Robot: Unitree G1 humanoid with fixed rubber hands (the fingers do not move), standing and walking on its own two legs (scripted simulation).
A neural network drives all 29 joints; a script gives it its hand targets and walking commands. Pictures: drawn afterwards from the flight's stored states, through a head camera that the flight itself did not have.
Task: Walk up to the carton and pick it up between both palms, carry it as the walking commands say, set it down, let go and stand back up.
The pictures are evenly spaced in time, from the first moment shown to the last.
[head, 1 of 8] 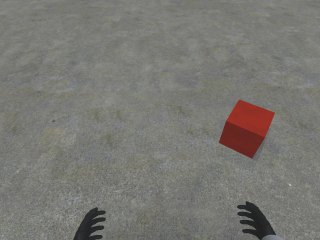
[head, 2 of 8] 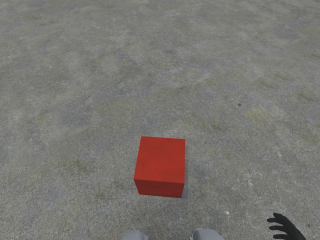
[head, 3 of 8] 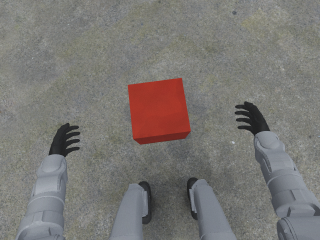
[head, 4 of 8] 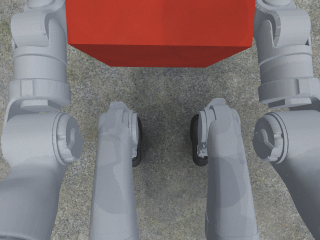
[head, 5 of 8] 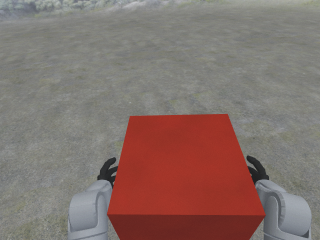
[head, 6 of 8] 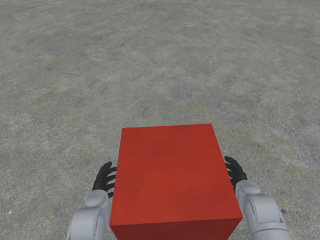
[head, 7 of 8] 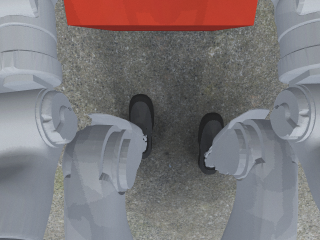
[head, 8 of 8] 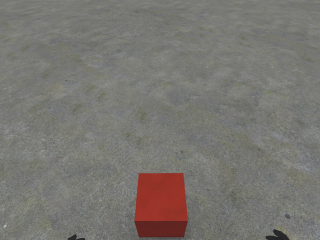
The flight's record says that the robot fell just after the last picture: no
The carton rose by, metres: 0.68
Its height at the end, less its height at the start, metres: +0.00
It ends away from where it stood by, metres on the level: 2.18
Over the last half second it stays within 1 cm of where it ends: yes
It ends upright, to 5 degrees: yes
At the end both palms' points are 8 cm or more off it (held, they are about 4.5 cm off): yes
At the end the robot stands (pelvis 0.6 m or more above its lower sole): yes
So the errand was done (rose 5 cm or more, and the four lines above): yes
